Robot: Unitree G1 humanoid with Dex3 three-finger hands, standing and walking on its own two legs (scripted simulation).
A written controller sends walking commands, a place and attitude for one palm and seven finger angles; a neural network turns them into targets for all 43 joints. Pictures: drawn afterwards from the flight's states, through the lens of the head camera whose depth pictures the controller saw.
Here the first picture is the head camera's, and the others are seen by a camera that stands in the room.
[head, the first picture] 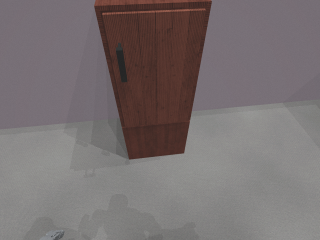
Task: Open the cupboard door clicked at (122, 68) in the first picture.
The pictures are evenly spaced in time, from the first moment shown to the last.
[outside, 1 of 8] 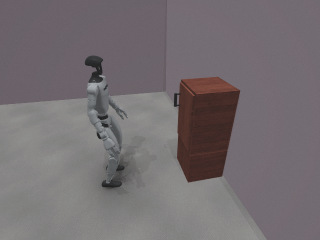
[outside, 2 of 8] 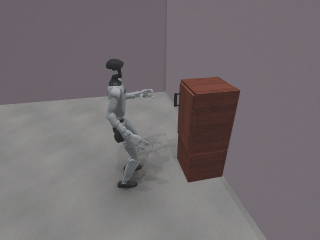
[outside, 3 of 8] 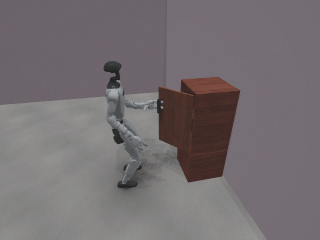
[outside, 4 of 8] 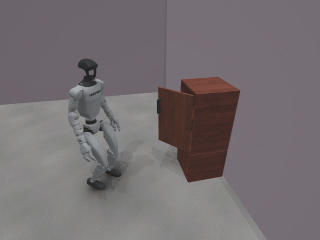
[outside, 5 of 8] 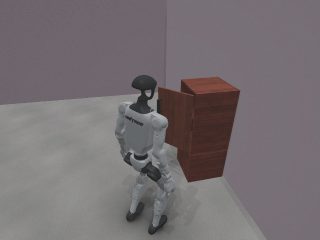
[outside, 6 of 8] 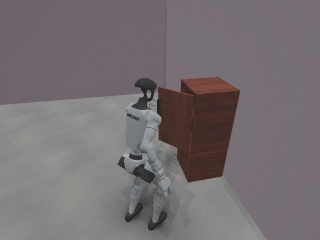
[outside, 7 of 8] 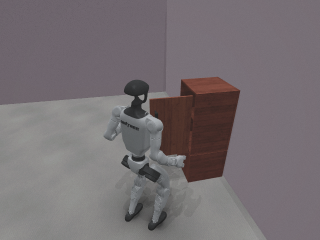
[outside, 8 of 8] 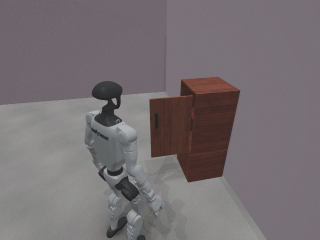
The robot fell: no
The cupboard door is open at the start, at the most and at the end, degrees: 0 90 89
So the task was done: yes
